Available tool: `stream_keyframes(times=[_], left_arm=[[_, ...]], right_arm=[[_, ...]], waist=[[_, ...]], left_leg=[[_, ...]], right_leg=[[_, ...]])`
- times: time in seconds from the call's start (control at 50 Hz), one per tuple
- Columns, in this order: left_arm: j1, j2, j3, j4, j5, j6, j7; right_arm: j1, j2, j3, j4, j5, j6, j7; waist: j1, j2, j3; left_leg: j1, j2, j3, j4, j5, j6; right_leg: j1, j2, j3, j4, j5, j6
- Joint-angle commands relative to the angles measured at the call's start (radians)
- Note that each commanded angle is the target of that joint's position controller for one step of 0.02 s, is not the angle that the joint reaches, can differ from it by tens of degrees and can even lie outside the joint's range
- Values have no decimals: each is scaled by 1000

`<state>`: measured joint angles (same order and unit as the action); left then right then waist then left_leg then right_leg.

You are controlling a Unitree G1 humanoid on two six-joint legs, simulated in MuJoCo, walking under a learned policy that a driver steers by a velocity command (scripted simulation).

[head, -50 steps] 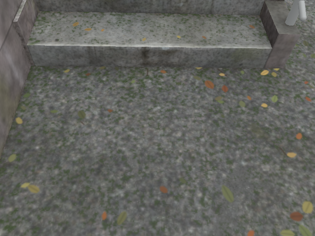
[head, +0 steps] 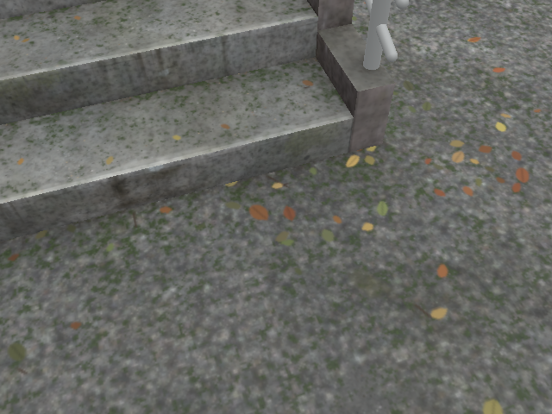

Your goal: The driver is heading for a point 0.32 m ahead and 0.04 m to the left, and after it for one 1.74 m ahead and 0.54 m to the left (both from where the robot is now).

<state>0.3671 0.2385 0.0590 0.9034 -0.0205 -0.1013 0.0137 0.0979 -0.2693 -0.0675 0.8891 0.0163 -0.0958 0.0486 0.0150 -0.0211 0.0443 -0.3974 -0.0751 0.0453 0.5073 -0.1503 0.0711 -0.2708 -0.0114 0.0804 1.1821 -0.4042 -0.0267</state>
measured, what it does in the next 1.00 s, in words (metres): walks ahead, turning left: right foot, then left foot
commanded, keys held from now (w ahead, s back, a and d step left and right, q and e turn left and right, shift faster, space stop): w+q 0.16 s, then q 0.74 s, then e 0.10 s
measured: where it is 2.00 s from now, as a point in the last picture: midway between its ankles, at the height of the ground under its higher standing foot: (246, 393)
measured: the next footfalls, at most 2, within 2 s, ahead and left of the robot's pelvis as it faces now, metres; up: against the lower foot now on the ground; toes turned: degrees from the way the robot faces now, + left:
right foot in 0.36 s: +0.41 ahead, -0.09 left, +0.00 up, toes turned +16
left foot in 0.80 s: +0.27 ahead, +0.13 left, +0.00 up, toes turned +31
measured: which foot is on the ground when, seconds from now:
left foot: down 0.00-0.36, up 0.38-0.78, down 0.80-1.00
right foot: up 0.00-0.34, down 0.36-0.80, up 0.82-1.00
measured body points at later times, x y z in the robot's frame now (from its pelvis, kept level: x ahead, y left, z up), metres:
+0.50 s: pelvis +0.25 -0.02 +0.00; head +0.30 -0.02 +0.45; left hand +0.38 +0.26 -0.08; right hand +0.39 -0.29 -0.13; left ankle +0.13 +0.08 -0.63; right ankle +0.37 -0.10 -0.73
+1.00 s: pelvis +0.27 +0.03 +0.02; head +0.28 +0.08 +0.46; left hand +0.24 +0.35 -0.11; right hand +0.55 -0.13 -0.06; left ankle +0.24 +0.11 -0.73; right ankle +0.37 -0.09 -0.64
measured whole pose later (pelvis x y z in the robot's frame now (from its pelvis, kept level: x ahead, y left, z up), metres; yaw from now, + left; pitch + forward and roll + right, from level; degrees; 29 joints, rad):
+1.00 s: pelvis +0.27 +0.03 +0.02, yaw +33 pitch +2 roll -2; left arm 0.12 0.33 0.09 0.77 0.00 0.01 0.04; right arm 0.20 -0.28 -0.06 0.65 -0.01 0.02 -0.02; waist 0.00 -0.05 0.03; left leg -0.29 -0.03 -0.04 0.47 -0.21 0.06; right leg -0.58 -0.02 0.00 1.09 -0.34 0.07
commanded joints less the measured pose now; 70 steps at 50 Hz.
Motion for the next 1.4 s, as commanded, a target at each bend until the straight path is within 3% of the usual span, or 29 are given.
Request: stream_keyframes(times=[0.02,0.08,0.2,0.26,0.32,0.34,0.36,0.38,0.4,0.44,0.5,0.56,0.68,0.78,0.8,0.82,0.84,0.86,0.88,0.92,1.02,1.1,1.2,1.24,1.26,1.3,1.32,1.36,1.4], left_arm=[[-85,141,36,-121,14,-49,4],[-77,99,32,-144,28,-25,10],[-350,64,10,-236,33,-24,1],[-398,83,14,-264,22,-26,-12],[-329,138,31,-255,27,-28,-13],[-258,158,38,-241,37,-33,-9],[-142,215,49,-233,60,-37,-1],[-107,240,44,-247,76,-20,4],[-89,232,48,-239,41,0,-10],[-210,122,18,-275,34,27,0],[-295,137,17,-258,54,46,0],[-298,154,28,-245,54,43,6],[-313,201,46,-232,29,68,12],[-268,197,50,-191,-2,88,8],[-223,151,39,-177,14,93,3],[-224,109,22,-223,62,96,-3],[-324,155,37,-250,48,90,7],[-347,180,46,-252,22,92,15],[-318,185,53,-235,21,96,25],[-266,189,58,-203,35,104,34],[-235,109,25,-175,20,104,12],[-260,138,17,-185,14,109,-6],[-206,169,20,-195,17,101,-7],[-174,227,38,-184,5,102,-1],[-119,211,43,-165,-8,100,-4],[-33,225,47,-156,1,79,-5],[-22,232,47,-159,10,65,-2],[-26,225,47,-174,9,45,5],[-73,225,49,-194,-9,56,8]], right_arm=[[77,-100,-14,-38,-16,-6,-9],[89,-110,-14,-42,-3,-4,-24],[198,-158,-29,-38,8,16,-57],[274,-153,-30,-26,17,44,-68],[228,-153,-34,-60,14,62,-84],[194,-139,-32,-82,12,64,-84],[187,-93,-16,-118,-4,61,-81],[384,-12,3,-105,-21,57,-77],[495,-97,1,-105,9,57,-68],[296,-179,-31,-123,21,95,-78],[264,-124,-36,-152,10,144,-86],[238,-81,-29,-187,3,149,-85],[140,-105,-30,-247,-2,160,-52],[181,-134,-52,-249,-9,161,-37],[218,-207,-75,-249,-11,158,-51],[198,-308,-86,-289,-12,155,-69],[218,-299,-82,-301,-49,131,-57],[181,-278,-74,-300,-52,110,-52],[118,-250,-69,-305,-31,101,-56],[47,-185,-42,-321,-11,104,-68],[47,-79,5,-291,-36,93,-78],[60,-122,-1,-248,-51,94,-66],[78,-166,-22,-215,-13,106,-78],[88,-131,-21,-242,-36,94,-82],[27,-107,-16,-263,-38,87,-81],[-66,-57,-11,-297,-6,61,-68],[-84,-63,-14,-308,8,45,-57],[-88,-95,-26,-311,14,12,-36],[-87,-80,-21,-299,4,-9,-18]], waist=[[-32,31,-87],[9,82,-47],[-63,88,7],[-81,111,-38],[-24,133,-83],[20,120,-121],[58,36,-258],[-16,-222,-395],[-29,-311,-528],[4,-85,-292],[-48,-106,-137],[-48,-117,-148],[-26,-117,-159],[-53,-82,-143],[-45,90,-124],[-1,373,-96],[-90,271,-156],[-66,190,-125],[-31,147,-107],[2,151,-126],[-3,136,-163],[-44,162,-102],[-16,111,-91],[-60,-33,-116],[-29,-87,-96],[28,-207,5],[37,-251,37],[35,-198,8],[21,-132,-20]], left_leg=[[335,284,-448,-293,12,206],[196,249,-378,-353,70,224],[87,151,-241,-303,265,145],[158,160,-294,-200,306,107],[247,174,-385,-44,314,59],[232,131,-373,59,320,24],[127,68,-328,291,141,-16],[-116,-60,-234,596,-591,-71],[-208,0,-228,784,-606,-83],[-296,75,-160,837,-425,-133],[-165,118,-106,735,-322,-152],[-129,129,-78,595,-268,-150],[-6,140,-30,345,-159,-106],[199,79,18,13,-32,-15],[310,188,-169,-114,164,46],[397,427,-508,-125,459,203],[308,462,-568,-179,356,299],[280,403,-487,-192,260,253],[264,353,-425,-185,198,191],[232,309,-344,-174,246,149],[255,257,-206,-166,281,130],[201,287,-224,-185,145,156],[254,289,-230,-103,129,108],[159,167,-125,-22,-251,40],[98,98,-38,52,-399,2],[-111,6,4,246,-398,-29],[-204,13,-52,318,-434,-24],[-298,70,-129,394,-440,-11],[-200,69,-97,229,-370,-21]], right_leg=[[-382,-104,29,53,100,-16],[-329,-117,6,-92,115,19],[-230,-12,-57,-572,475,69],[-161,43,-41,-672,521,69],[-83,36,1,-746,460,36],[24,9,-6,-804,535,9],[270,-143,96,-740,794,-52],[560,-415,347,-641,1227,-192],[603,-521,562,-680,982,-292],[368,-371,326,-765,662,-216],[42,-253,105,-869,564,-188],[32,-268,30,-905,585,-219],[34,-306,-59,-921,417,-208],[8,-276,-141,-747,266,-82],[-130,-188,-233,-542,120,12],[-417,-38,-266,-224,-274,111],[-451,-1,-82,-69,-280,100],[-457,-18,-43,-23,-185,80],[-465,-31,-30,-35,-88,70],[-407,-33,-34,-21,12,84],[-240,-65,-42,-257,133,105],[-92,-56,-79,-462,67,99],[-24,-29,-95,-705,261,38],[27,-79,-6,-646,271,-44],[-10,-100,86,-705,-26,-109],[36,-237,425,-936,-372,-227],[89,-286,537,-989,-360,-262],[186,-305,548,-970,-225,-256],[167,-227,417,-942,-106,-202]])
Velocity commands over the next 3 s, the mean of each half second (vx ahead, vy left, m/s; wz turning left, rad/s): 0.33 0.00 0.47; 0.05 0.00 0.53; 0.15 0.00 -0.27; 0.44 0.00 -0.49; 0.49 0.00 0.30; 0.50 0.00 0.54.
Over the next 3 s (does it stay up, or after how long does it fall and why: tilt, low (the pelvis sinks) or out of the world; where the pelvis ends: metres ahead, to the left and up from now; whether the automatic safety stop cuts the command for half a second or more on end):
stays up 1.09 0.24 0.03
